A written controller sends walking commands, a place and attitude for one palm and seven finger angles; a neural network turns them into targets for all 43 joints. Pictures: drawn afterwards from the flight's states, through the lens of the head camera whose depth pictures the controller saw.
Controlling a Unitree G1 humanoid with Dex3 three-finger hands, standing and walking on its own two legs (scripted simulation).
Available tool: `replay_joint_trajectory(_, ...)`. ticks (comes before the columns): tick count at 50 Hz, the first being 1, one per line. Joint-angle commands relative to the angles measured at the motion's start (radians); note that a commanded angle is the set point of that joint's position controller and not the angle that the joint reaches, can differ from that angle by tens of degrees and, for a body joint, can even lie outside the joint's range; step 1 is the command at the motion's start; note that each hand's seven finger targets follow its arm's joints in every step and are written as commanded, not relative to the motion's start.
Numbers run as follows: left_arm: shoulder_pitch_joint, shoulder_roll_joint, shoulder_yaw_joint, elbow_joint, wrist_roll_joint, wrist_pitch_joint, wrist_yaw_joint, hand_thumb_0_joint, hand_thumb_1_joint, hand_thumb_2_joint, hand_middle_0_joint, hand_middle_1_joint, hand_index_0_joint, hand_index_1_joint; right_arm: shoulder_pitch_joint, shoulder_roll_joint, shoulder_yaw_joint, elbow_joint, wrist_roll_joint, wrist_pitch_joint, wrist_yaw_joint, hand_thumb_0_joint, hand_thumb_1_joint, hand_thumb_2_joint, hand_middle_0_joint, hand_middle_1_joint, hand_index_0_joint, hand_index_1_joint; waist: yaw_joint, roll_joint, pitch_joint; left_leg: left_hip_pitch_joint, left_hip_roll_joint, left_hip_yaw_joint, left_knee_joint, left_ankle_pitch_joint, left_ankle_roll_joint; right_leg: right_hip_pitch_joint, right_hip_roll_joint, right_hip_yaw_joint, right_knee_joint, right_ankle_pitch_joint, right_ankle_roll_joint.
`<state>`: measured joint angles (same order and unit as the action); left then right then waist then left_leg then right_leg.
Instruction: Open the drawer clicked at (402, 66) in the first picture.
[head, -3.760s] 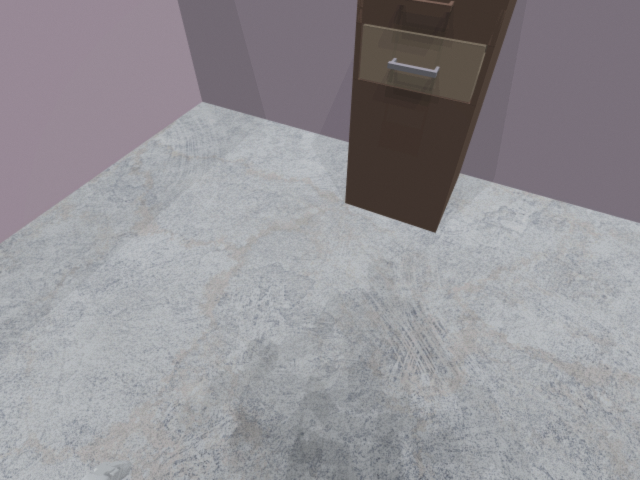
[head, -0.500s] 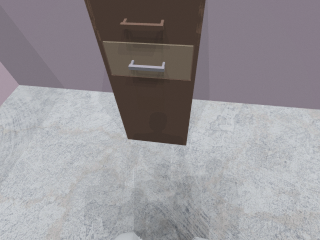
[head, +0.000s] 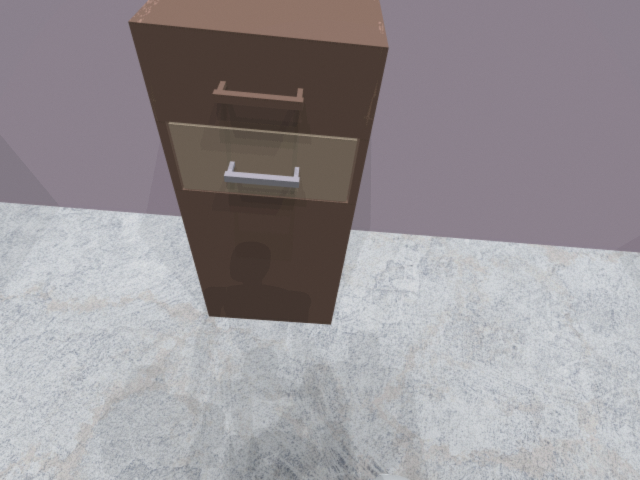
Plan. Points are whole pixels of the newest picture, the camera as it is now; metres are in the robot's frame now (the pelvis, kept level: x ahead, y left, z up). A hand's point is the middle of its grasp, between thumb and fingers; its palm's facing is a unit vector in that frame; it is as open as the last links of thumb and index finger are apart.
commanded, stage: take the last steps up to it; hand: left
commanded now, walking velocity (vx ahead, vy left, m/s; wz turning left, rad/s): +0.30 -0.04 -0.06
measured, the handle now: (263, 174) +0.72 +0.15 -0.08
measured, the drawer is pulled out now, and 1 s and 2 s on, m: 0.00 0.00 0.00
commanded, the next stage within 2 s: come to a stop and stand still in 0.44 s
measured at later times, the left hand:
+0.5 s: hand out of the picture +0.15 +0.15 -0.20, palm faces +0.07 -0.98 -0.16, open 7.3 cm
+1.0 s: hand (239, 415) +0.25 +0.13 -0.18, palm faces +0.03 -0.96 -0.29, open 7.3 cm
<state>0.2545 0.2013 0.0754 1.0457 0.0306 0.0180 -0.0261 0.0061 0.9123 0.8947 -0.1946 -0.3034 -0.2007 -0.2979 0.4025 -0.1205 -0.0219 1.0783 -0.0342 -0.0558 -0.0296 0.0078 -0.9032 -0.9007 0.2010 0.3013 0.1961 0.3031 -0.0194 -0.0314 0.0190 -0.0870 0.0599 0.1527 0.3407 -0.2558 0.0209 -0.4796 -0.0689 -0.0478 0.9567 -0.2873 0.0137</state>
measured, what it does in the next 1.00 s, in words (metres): walks ahead: right foot, then left foot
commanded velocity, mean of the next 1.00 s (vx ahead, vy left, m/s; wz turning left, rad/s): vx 0.03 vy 0.01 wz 0.00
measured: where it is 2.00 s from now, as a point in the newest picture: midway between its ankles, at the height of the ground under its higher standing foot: outside the picture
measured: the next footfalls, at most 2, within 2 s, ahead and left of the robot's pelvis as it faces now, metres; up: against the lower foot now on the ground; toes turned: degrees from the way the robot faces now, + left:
right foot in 0.20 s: +0.14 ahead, -0.16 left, +0.00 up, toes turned -9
left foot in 0.52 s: +0.25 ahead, +0.08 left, +0.00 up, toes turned +11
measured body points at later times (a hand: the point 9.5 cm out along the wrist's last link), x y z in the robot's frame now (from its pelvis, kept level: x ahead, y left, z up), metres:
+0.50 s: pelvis +0.14 -0.03 -0.02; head +0.14 -0.01 +0.43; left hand +0.14 +0.20 -0.18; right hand +0.19 -0.27 -0.16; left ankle +0.20 +0.08 -0.74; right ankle +0.10 -0.15 -0.75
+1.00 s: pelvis +0.19 -0.07 -0.02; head +0.22 -0.10 +0.43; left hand +0.25 +0.18 -0.15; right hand +0.24 -0.30 -0.19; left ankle +0.19 +0.07 -0.72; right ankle +0.23 -0.17 -0.75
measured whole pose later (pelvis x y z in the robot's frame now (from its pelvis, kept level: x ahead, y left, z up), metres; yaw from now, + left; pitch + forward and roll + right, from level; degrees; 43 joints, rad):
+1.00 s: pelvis +0.19 -0.07 -0.02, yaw +0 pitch -2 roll +2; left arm 0.20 0.16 0.04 1.01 0.03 0.01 0.03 0.00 0.91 0.89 -0.20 -0.30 -0.20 -0.30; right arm 0.17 -0.20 -0.07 1.04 -0.02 0.06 -0.02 0.01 -0.91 -0.90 0.20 0.30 0.20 0.30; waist 0.00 0.05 0.10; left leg -0.34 0.04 0.07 0.82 -0.48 -0.02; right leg -0.30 -0.05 -0.10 0.61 -0.28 -0.04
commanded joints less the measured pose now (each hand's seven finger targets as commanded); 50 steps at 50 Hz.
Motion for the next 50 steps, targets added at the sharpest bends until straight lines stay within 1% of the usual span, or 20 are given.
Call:
replay_joint_trajectory(1, -0.154, -0.004, -0.018, -0.089, -0.004, -0.031, -0.005, 0.0, 0.9, 0.9, -0.2, -0.3, -0.2, -0.3, 0.13, -0.158, -0.037, 0.023, 0.002, -0.01, -0.007, 0.0, -0.9, -0.9, 0.2, 0.3, 0.2, 0.3, -0.054, 0.186, 0.072, 0.082, 0.243, -0.159, -0.122, 0.285, 0.123, -0.097, -0.015, -0.043, -0.166, -0.034, 0.0)
replay_joint_trajectory(5, -0.145, -0.01, -0.018, -0.072, -0.008, -0.044, -0.006, 0.0, 0.9, 0.9, -0.2, -0.3, -0.2, -0.3, 0.106, -0.17, -0.045, 0.04, -0.001, -0.002, -0.003, 0.0, -0.9, -0.9, 0.2, 0.3, 0.2, 0.3, -0.036, 0.207, 0.067, 0.034, 0.24, -0.146, -0.068, 0.26, 0.109, 0.038, 0.018, -0.089, -0.329, -0.036, -0.02)
replay_joint_trajectory(7, -0.029, 0.014, -0.008, -0.026, -0.006, -0.054, 0.0, 0.0, 0.9, 0.9, -0.2, -0.3, -0.2, -0.3, 0.081, -0.154, -0.041, 0.048, 0.007, 0.001, 0.0, 0.0, -0.9, -0.9, 0.2, 0.3, 0.2, 0.3, 0.026, 0.147, 0.022, -0.055, 0.201, -0.106, 0.06, 0.253, 0.069, 0.271, 0.05, -0.115, -0.484, 0.071, -0.036)
replay_joint_trajectory(8, 0.088, 0.055, 0.003, 0.016, -0.004, -0.063, 0.007, 0.0, 0.9, 0.9, -0.2, -0.3, -0.2, -0.3, 0.073, -0.136, -0.038, 0.047, 0.017, -0.003, 0.005, 0.0, -0.9, -0.9, 0.2, 0.3, 0.2, 0.3, 0.081, 0.071, -0.036, -0.17, 0.161, -0.054, 0.206, 0.236, 0.037, 0.483, 0.002, -0.053, -0.51, 0.106, -0.063)
replay_joint_trajectory(9, 0.23, 0.146, 0.023, 0.057, 0.001, -0.076, 0.021, 0.0, 0.9, 0.9, -0.2, -0.3, -0.2, -0.3, 0.072, -0.081, -0.026, 0.023, 0.029, -0.011, 0.015, 0.0, -0.9, -0.9, 0.2, 0.3, 0.2, 0.3, 0.13, -0.135, -0.131, -0.391, 0.073, 0.035, 0.458, 0.021, -0.006, 0.717, -0.225, 0.195, -0.558, 0.101, -0.141)
replay_joint_trajectory(10, 0.33, 0.212, 0.031, 0.076, -0.014, -0.076, 0.028, 0.0, 0.9, 0.9, -0.2, -0.3, -0.2, -0.3, 0.008, -0.074, -0.017, -0.023, 0.027, -0.009, 0.013, 0.0, -0.9, -0.9, 0.2, 0.3, 0.2, 0.3, 0.151, -0.223, -0.139, -0.546, -0.006, -0.007, 0.711, -0.354, -0.019, 0.75, -0.374, 0.436, -0.657, 0.224, -0.222)
replay_joint_trajectory(13, 0.13, 0.102, 0.005, 0.036, -0.014, -0.068, 0.047, 0.0, 0.9, 0.9, -0.2, -0.3, -0.2, -0.3, -0.075, -0.081, -0.038, -0.024, 0.016, 0.015, 0.021, 0.0, -0.9, -0.9, 0.2, 0.3, 0.2, 0.3, 0.08, -0.103, 0.061, -0.562, 0.098, -0.129, 0.849, -0.189, -0.006, 0.392, -0.321, 0.302, -0.758, -0.063, -0.215)
replay_joint_trajectory(17, 0.03, 0.055, -0.013, -0.004, 0.002, -0.079, 0.052, 0.0, 0.9, 0.9, -0.2, -0.3, -0.2, -0.3, -0.001, -0.023, -0.034, -0.011, 0.012, 0.039, 0.032, 0.0, -0.9, -0.9, 0.2, 0.3, 0.2, 0.3, -0.014, -0.085, 0.077, -0.366, 0.088, -0.078, 0.608, -0.121, -0.032, 0.188, -0.237, 0.069, -0.766, 0.08, -0.174)
replay_joint_trajectory(24, 0.038, 0.09, -0.007, 0.004, -0.009, -0.061, 0.037, 0.0, 0.9, 0.9, -0.2, -0.3, -0.2, -0.3, -0.012, -0.08, -0.032, -0.036, 0.009, 0.015, 0.039, 0.0, -0.9, -0.9, 0.2, 0.3, 0.2, 0.3, -0.035, -0.042, 0.073, -0.063, 0.009, 0.011, 0.21, 0.051, -0.036, 0.105, -0.144, 0.003, -0.626, -0.062, -0.118)
replay_joint_trajectory(25, 0.046, 0.07, -0.013, 0.0, -0.011, -0.055, 0.033, 0.0, 0.9, 0.9, -0.2, -0.3, -0.2, -0.3, 0.041, -0.123, -0.037, -0.018, 0.008, 0.009, 0.035, 0.0, -0.9, -0.9, 0.2, 0.3, 0.2, 0.3, -0.054, 0.063, 0.051, 0.016, 0.039, -0.042, 0.148, 0.046, -0.03, 0.078, -0.097, -0.024, -0.502, -0.083, -0.095)
replay_joint_trajectory(27, 0.05, 0.004, -0.023, -0.044, -0.016, -0.051, 0.026, 0.0, 0.9, 0.9, -0.2, -0.3, -0.2, -0.3, 0.152, -0.277, -0.064, -0.012, -0.003, 0.007, 0.017, 0.0, -0.9, -0.9, 0.2, 0.3, 0.2, 0.3, -0.08, 0.381, 0.004, 0.072, 0.375, -0.524, -0.111, 0.001, 0.127, -0.082, 0.063, -0.105, -0.019, -0.325, -0.027)
replay_joint_trajectory(28, 0.015, 0.02, -0.023, -0.04, -0.009, -0.045, 0.035, 0.0, 0.9, 0.9, -0.2, -0.3, -0.2, -0.3, 0.107, -0.251, -0.051, -0.013, -0.003, 0.009, 0.002, 0.0, -0.9, -0.9, 0.2, 0.3, 0.2, 0.3, -0.071, 0.316, 0.028, -0.001, 0.38, -0.514, -0.131, 0.1, 0.146, -0.086, 0.024, -0.004, 0.099, -0.307, -0.037)
replay_joint_trajectory(31, 0.076, -0.017, -0.037, 0.021, -0.022, -0.033, 0.041, 0.0, 0.9, 0.9, -0.2, -0.3, -0.2, -0.3, -0.121, -0.158, -0.008, -0.057, 0.009, 0.001, -0.019, 0.0, -0.9, -0.9, 0.2, 0.3, 0.2, 0.3, 0.03, 0.147, 0.005, -0.069, 0.274, -0.225, -0.042, 0.675, 0.128, 0.073, -0.041, 0.051, -0.013, -0.159, 0.002)
replay_joint_trajectory(35, 0.078, 0.016, -0.033, 0.009, -0.018, 0.008, 0.056, 0.0, 0.9, 0.9, -0.2, -0.3, -0.2, -0.3, -0.139, -0.195, -0.034, -0.043, 0.024, 0.03, -0.027, 0.0, -0.9, -0.9, 0.2, 0.3, 0.2, 0.3, 0.018, 0.154, -0.049, 0.005, 0.261, -0.15, 0.006, 0.856, 0.133, 0.13, -0.009, 0.005, -0.156, -0.118, 0.021)
replay_joint_trajectory(40, 0.053, 0.02, -0.016, -0.037, -0.012, 0.021, 0.058, 0.0, 0.9, 0.9, -0.2, -0.3, -0.2, -0.3, -0.193, -0.224, -0.068, -0.06, 0.012, 0.062, -0.017, 0.0, -0.9, -0.9, 0.2, 0.3, 0.2, 0.3, 0.021, 0.205, -0.048, -0.031, 0.27, -0.134, 0.033, 0.703, 0.134, 0.134, 0.008, -0.008, -0.17, -0.109, 0.004)
replay_joint_trajectory(43, 0.091, 0.026, -0.011, -0.039, -0.01, 0.006, 0.059, 0.0, 0.9, 0.9, -0.2, -0.3, -0.2, -0.3, -0.224, -0.213, -0.072, -0.071, 0.013, 0.07, -0.006, 0.0, -0.9, -0.9, 0.2, 0.3, 0.2, 0.3, 0.052, 0.175, -0.049, -0.092, 0.224, -0.112, 0.101, 0.495, 0.082, 0.243, 0.01, -0.024, -0.381, 0.06, 0.001)
replay_joint_trajectory(44, 0.108, 0.049, -0.009, -0.037, -0.006, -0.003, 0.06, 0.0, 0.9, 0.9, -0.2, -0.3, -0.2, -0.3, -0.224, -0.195, -0.072, -0.074, 0.018, 0.072, 0.0, 0.0, -0.9, -0.9, 0.2, 0.3, 0.2, 0.3, 0.06, 0.108, -0.056, -0.12, 0.174, -0.083, 0.166, 0.349, 0.039, 0.29, -0.013, -0.007, -0.495, 0.206, 0.002)
replay_joint_trajectory(46, 0.07, 0.177, 0.002, -0.058, 0.002, -0.019, 0.064, 0.0, 0.9, 0.9, -0.2, -0.3, -0.2, -0.3, -0.174, -0.1, -0.058, -0.095, 0.029, 0.082, 0.014, 0.0, -0.9, -0.9, 0.2, 0.3, 0.2, 0.3, 0.038, -0.214, -0.051, -0.275, -0.03, -0.032, 0.429, -0.274, -0.046, 0.306, -0.314, 0.28, -0.622, 0.599, -0.136)
replay_joint_trajectory(48, 0.029, 0.164, 0.002, -0.067, -0.002, -0.017, 0.069, 0.0, 0.9, 0.9, -0.2, -0.3, -0.2, -0.3, -0.191, -0.108, -0.059, -0.09, 0.024, 0.114, 0.007, 0.0, -0.9, -0.9, 0.2, 0.3, 0.2, 0.3, 0.038, -0.207, -0.045, -0.275, -0.029, -0.157, 0.644, -0.327, -0.036, 0.213, -0.319, 0.307, -0.656, 0.491, -0.206)
replay_joint_trajectory(50, -0.04, 0.137, -0.003, -0.09, -0.004, -0.017, 0.069, 0.0, 0.9, 0.9, -0.2, -0.3, -0.2, -0.3, -0.167, -0.133, -0.062, -0.068, 0.021, 0.112, 0.013, 0.0, -0.9, -0.9, 0.2, 0.3, 0.2, 0.3, 0.02, -0.138, -0.012, -0.335, -0.024, -0.175, 0.746, -0.218, -0.045, 0.24, -0.259, 0.224, -0.638, 0.435, -0.187)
